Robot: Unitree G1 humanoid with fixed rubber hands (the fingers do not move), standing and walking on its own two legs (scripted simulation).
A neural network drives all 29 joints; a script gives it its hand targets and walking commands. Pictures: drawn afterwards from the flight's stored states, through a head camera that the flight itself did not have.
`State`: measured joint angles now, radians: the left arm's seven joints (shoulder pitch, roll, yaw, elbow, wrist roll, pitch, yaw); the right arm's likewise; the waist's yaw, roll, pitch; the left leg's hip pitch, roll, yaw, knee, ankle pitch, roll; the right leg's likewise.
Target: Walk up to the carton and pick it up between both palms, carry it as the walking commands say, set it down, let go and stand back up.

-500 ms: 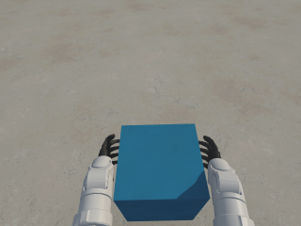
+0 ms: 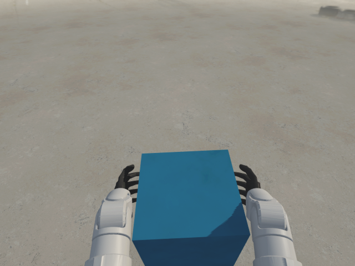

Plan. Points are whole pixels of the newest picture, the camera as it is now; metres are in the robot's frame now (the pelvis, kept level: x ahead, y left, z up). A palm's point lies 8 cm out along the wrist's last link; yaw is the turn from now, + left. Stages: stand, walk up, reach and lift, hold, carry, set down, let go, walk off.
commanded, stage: reach and lift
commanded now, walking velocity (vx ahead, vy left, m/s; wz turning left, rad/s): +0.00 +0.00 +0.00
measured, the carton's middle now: (187, 214) +0.29 -0.01 -0.02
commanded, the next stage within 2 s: hold in 0.86 s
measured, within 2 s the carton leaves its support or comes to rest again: neither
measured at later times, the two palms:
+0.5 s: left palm (119, 197) +0.29 +0.15 +0.05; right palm (249, 193) +0.30 -0.15 +0.05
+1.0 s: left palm (118, 201) +0.28 +0.15 +0.05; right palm (249, 198) +0.28 -0.15 +0.05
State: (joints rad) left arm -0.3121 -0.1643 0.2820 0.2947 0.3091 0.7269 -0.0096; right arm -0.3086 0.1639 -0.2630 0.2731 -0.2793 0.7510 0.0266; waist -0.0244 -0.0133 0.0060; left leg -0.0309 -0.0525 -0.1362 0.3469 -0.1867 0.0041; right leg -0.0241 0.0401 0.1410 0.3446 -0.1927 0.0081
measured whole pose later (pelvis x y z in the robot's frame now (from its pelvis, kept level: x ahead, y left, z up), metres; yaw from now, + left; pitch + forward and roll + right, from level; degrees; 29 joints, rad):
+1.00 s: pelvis +0.00 +0.00 +0.00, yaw +0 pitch -7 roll +0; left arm -0.25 -0.15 0.23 0.22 0.29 0.76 0.00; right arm -0.25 0.15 -0.20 0.22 -0.26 0.76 0.02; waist 0.00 -0.01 0.01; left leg -0.03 -0.05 -0.14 0.35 -0.19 0.00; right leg -0.02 0.04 0.12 0.35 -0.19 0.00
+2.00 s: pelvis -0.01 +0.02 -0.01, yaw +6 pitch +2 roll +2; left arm -0.20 -0.14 0.14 -0.03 0.21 0.82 0.04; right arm -0.21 0.14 -0.16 -0.03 -0.15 0.83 -0.02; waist -0.02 -0.02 -0.08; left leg -0.47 -0.04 0.03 0.89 -0.45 -0.02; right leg -0.28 -0.07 0.05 0.51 -0.26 0.04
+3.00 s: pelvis -0.04 +0.10 -0.01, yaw +11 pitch +3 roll +0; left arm -0.03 -0.13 0.08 -0.35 0.06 1.15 0.14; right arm -0.02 0.13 -0.07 -0.34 -0.03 1.15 -0.13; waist -0.01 -0.01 -0.19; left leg -0.37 -0.03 0.14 0.46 -0.14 0.09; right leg -0.31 -0.03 -0.11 0.54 -0.28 -0.02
